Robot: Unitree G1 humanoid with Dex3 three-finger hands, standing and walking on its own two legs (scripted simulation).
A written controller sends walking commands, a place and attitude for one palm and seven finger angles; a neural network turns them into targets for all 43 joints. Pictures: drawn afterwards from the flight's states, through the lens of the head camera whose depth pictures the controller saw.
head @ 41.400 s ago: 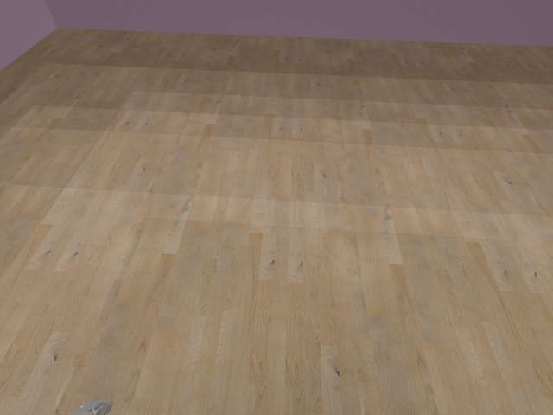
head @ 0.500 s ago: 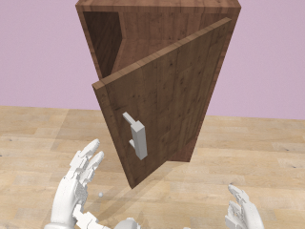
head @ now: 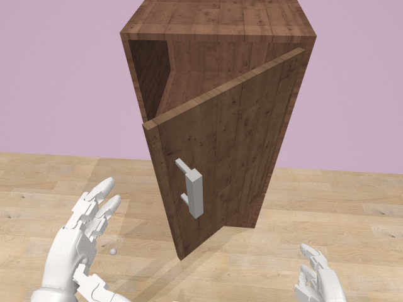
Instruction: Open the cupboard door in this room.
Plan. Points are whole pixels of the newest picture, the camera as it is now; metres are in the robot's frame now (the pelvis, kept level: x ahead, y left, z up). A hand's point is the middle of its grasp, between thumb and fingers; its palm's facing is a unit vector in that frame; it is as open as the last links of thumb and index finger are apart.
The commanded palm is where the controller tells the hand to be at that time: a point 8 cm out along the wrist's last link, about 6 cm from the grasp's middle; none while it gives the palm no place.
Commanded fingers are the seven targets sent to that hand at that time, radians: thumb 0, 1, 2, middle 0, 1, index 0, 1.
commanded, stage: draw the hand back to the body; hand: left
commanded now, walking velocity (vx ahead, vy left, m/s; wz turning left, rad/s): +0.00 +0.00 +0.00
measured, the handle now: (188, 189) +0.33 +0.05 +0.06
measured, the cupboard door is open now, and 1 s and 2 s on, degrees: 44 44 44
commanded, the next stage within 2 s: step back with the hand held close in 1.16 s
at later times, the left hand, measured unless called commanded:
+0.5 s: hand (48, 219) +0.20 +0.24 +0.16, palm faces +0.30 -0.88 -0.37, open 12.4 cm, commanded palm +0.16 +0.28 +0.19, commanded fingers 0.00 0.44 0.70 -0.18 -0.30 -0.18 -0.30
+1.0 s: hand (19, 197) +0.21 +0.26 +0.20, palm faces +0.42 -0.82 -0.39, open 7.6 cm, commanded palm +0.16 +0.30 +0.22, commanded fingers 0.00 0.90 0.90 -0.20 -0.30 -0.20 -0.30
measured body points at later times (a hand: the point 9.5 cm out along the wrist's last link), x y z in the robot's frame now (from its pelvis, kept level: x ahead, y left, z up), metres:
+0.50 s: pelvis +0.02 +0.02 +0.04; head +0.01 +0.00 +0.49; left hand +0.18 +0.28 +0.18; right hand +0.20 -0.19 -0.04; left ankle +0.02 +0.11 -0.69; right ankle -0.02 -0.10 -0.69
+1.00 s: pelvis +0.02 +0.01 +0.05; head +0.01 -0.01 +0.50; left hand +0.19 +0.30 +0.22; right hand +0.21 -0.22 -0.03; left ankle +0.02 +0.11 -0.69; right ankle -0.02 -0.10 -0.69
